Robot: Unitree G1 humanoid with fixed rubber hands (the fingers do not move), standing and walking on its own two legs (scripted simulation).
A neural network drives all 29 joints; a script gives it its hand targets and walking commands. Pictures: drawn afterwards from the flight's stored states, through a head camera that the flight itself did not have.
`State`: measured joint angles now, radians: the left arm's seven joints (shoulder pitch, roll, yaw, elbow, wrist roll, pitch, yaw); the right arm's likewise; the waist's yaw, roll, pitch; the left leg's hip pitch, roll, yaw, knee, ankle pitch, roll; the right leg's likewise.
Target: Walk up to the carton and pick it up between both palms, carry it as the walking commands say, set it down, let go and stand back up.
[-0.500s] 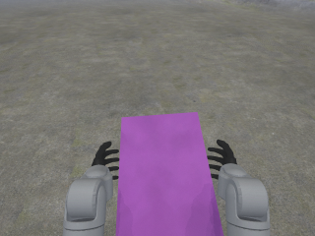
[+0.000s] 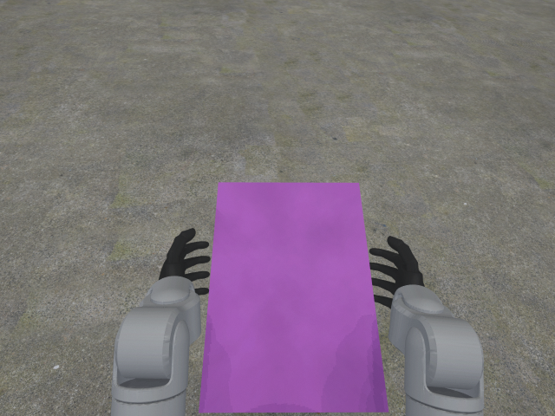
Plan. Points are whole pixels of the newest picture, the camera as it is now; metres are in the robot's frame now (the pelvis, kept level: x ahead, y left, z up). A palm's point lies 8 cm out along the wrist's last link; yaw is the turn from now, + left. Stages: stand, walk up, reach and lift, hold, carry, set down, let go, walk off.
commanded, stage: carry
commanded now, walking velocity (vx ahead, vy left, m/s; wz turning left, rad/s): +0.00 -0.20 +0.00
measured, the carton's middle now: (288, 294) +0.32 +0.00 +0.02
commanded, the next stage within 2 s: none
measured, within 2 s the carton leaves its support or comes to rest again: neither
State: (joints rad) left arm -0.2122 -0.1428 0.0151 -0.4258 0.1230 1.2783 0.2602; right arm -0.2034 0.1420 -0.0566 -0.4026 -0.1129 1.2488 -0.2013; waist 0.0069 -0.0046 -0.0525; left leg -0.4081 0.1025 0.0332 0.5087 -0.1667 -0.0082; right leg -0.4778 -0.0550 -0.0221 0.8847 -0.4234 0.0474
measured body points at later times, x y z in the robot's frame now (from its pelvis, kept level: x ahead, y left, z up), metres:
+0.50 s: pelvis -0.04 -0.13 -0.02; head -0.03 -0.12 +0.43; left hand +0.24 +0.04 +0.07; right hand +0.26 -0.25 +0.09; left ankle -0.05 -0.03 -0.74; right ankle -0.02 -0.17 -0.74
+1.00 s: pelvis -0.08 -0.27 -0.01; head -0.07 -0.29 +0.44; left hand +0.19 -0.11 +0.08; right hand +0.21 -0.41 +0.08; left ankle -0.10 -0.15 -0.68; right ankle -0.03 -0.34 -0.74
